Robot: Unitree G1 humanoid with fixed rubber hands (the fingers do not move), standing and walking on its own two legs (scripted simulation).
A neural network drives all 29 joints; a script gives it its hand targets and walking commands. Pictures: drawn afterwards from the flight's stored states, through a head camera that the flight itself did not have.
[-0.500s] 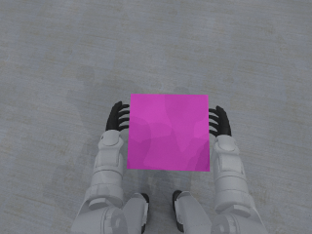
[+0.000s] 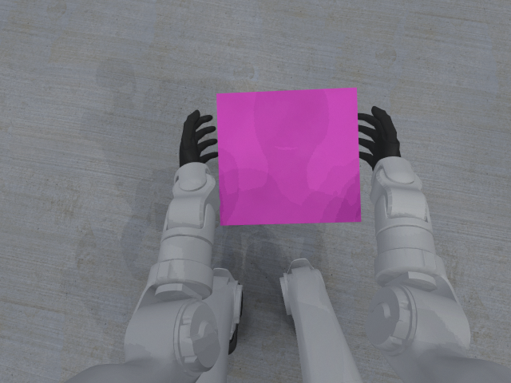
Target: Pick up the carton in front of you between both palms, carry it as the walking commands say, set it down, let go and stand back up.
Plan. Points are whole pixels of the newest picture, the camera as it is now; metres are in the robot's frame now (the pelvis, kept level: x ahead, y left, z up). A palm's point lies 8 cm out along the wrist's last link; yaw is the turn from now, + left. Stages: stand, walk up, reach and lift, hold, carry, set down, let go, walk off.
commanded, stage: set down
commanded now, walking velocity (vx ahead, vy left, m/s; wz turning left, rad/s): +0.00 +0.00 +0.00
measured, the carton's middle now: (283, 165) +0.45 -0.08 -0.19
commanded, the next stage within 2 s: none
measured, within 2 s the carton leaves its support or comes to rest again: rests again in 1.44 s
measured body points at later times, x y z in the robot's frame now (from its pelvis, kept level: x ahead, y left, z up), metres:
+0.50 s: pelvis -0.02 -0.03 -0.12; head +0.28 -0.08 +0.21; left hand +0.48 +0.05 -0.24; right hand +0.45 -0.25 -0.26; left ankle +0.08 +0.10 -0.55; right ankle +0.09 -0.13 -0.56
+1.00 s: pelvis -0.02 -0.01 -0.20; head +0.31 -0.05 +0.10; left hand +0.50 +0.05 -0.35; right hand +0.48 -0.24 -0.35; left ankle +0.08 +0.10 -0.55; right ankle +0.09 -0.13 -0.55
